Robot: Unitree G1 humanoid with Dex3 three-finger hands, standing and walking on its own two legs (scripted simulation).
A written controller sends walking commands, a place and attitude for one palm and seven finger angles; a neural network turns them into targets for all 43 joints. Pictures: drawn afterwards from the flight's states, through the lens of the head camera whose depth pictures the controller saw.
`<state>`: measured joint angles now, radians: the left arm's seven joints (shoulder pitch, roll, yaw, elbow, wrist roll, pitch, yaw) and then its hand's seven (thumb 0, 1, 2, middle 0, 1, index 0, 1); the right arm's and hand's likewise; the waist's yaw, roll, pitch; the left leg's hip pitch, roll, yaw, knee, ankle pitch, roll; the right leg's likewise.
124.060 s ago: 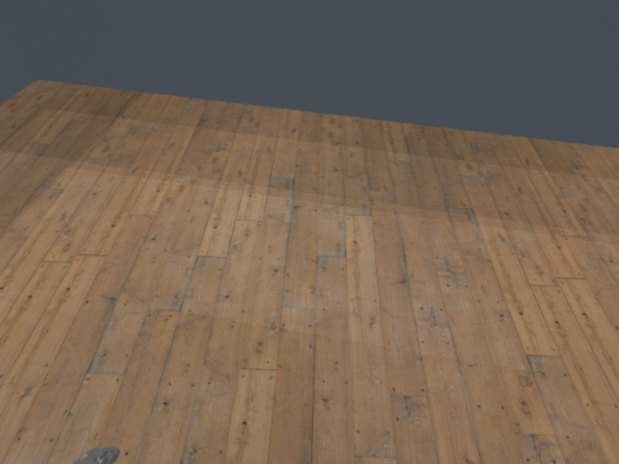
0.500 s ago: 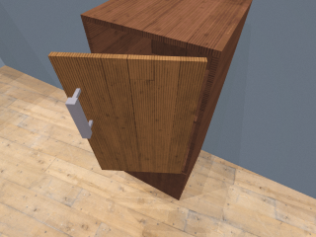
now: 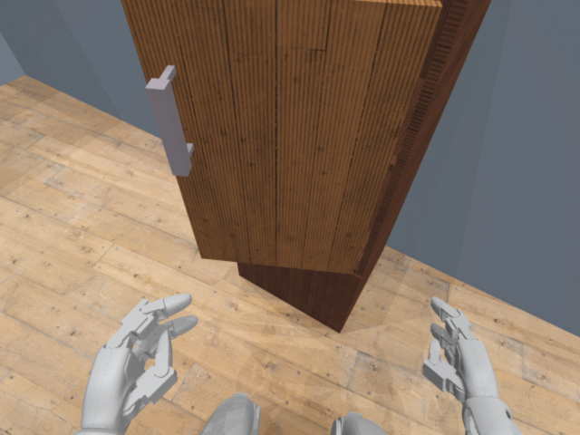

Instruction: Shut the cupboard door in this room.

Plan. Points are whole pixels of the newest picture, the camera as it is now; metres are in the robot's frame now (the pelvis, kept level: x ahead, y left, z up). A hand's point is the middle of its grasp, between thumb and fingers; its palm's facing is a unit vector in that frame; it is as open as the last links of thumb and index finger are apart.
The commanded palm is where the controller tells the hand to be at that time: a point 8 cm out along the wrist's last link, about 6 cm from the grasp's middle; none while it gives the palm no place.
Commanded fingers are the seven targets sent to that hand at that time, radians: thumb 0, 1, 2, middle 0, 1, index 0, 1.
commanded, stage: raise the hand and make a fist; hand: left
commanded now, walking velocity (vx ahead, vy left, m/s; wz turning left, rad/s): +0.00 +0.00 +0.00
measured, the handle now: (176, 123) +0.49 +0.23 +0.15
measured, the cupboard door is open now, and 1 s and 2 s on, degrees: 25 25 25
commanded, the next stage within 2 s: bring the fist close to the handle in 1.40 s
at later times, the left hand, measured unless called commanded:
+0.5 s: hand (149, 312) +0.23 +0.19 +0.10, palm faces +0.01 -1.00 -0.05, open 3.5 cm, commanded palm +0.20 +0.24 +0.11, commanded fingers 0.00 0.90 0.90 -1.13 -1.32 -1.13 -1.32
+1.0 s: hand (124, 259) +0.26 +0.21 +0.15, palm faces +0.04 -1.00 -0.06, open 3.1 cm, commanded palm +0.24 +0.26 +0.16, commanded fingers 0.00 0.90 0.90 -1.30 -1.50 -1.30 -1.50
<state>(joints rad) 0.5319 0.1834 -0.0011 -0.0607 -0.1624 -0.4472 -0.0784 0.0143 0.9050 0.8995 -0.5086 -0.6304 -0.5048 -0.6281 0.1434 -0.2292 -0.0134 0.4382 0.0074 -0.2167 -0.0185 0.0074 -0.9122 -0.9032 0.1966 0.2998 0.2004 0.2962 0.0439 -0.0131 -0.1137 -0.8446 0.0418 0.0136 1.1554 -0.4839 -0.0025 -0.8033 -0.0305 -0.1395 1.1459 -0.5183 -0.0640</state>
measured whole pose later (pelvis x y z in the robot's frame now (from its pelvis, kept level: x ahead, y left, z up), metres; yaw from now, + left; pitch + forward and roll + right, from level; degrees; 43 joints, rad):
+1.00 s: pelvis +0.04 +0.02 +0.05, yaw +0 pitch +4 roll -2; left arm 0.35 0.26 0.17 -0.17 -0.28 -0.16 -0.20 0.01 0.90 0.90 -1.29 -1.49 -1.29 -1.49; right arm 0.26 -0.24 0.07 0.53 0.03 -0.22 -0.06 0.01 -0.91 -0.90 0.20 0.30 0.21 0.30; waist 0.02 0.04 -0.07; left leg -0.51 0.02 0.03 0.84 -0.41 0.02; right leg -0.46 -0.02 -0.13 0.80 -0.41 -0.02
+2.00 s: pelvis +0.03 +0.01 +0.06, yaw -1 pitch +3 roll +0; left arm 0.03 0.26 0.20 0.15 -0.26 -0.16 -0.21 0.01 0.90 0.90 -1.30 -1.50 -1.30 -1.50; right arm 0.25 -0.26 0.05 0.61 0.04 -0.22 -0.07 0.01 -0.91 -0.90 0.20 0.30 0.20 0.30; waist 0.00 0.03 -0.04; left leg -0.45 0.02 0.05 0.74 -0.35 0.01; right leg -0.42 -0.02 -0.10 0.74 -0.37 -0.03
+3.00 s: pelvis +0.03 +0.01 +0.07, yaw -2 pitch +4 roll +0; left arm -0.27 0.27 0.22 0.50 -0.21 -0.22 -0.16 0.01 0.90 0.90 -1.30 -1.50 -1.30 -1.50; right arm 0.26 -0.27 0.03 0.64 0.04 -0.11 -0.06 0.01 -0.91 -0.90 0.20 0.30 0.20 0.30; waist -0.02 0.03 -0.04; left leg -0.45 0.03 0.06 0.71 -0.34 0.01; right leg -0.43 -0.01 -0.09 0.70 -0.35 -0.03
